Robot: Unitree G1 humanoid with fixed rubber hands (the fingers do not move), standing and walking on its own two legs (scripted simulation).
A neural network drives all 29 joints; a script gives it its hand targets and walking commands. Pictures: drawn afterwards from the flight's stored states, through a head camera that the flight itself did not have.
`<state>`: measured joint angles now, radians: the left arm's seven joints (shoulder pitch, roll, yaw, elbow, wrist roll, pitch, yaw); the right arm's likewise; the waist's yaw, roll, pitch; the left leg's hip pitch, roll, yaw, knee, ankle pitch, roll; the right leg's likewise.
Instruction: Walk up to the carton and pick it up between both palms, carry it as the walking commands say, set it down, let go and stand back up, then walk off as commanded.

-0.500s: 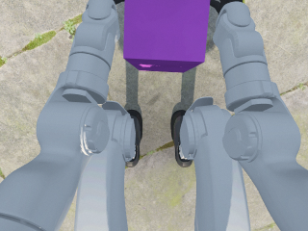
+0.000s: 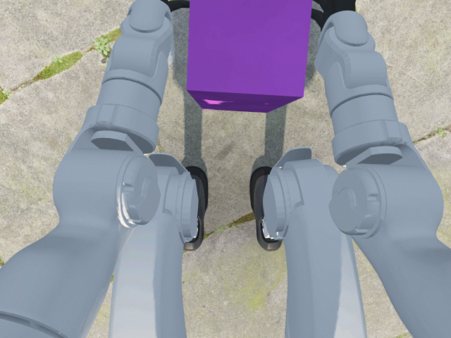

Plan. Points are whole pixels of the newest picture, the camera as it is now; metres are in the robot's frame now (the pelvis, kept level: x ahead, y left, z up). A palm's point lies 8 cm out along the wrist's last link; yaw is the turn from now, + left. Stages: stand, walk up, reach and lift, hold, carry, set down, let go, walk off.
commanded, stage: set down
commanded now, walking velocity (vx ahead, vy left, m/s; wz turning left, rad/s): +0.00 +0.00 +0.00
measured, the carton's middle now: (241, 58) +0.48 -0.03 -0.24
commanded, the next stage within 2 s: none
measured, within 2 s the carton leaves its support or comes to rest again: rests again in 0.72 s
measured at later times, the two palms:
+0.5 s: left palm (157, 2) +0.54 +0.09 -0.15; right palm (336, 15) +0.52 -0.15 -0.16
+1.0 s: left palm (134, 9) +0.54 +0.13 -0.19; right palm (361, 29) +0.51 -0.20 -0.19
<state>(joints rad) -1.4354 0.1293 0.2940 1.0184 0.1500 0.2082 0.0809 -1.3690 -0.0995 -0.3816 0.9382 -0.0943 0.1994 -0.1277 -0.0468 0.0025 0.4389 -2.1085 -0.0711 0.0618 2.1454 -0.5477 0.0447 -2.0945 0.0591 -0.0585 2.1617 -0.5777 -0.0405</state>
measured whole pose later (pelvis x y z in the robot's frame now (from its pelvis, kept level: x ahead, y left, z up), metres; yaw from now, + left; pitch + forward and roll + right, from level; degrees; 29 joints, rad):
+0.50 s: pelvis +0.00 +0.00 +0.00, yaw +0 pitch +29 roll +0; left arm -1.44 0.13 0.29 1.04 0.17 0.20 0.07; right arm -1.37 -0.11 -0.38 0.96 -0.10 0.18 -0.11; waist -0.05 0.00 0.44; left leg -2.11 -0.07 0.06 2.16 -0.55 0.05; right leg -2.10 0.06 -0.06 2.17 -0.58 -0.04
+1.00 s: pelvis +0.00 +0.00 +0.00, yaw +0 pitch +29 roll +0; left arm -1.47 0.29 0.15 1.11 -0.10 0.09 0.10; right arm -1.37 -0.25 -0.31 1.02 0.07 0.07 -0.15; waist -0.05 0.00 0.53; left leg -2.12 -0.07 0.06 2.16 -0.55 0.04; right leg -2.10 0.06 -0.06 2.17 -0.58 -0.04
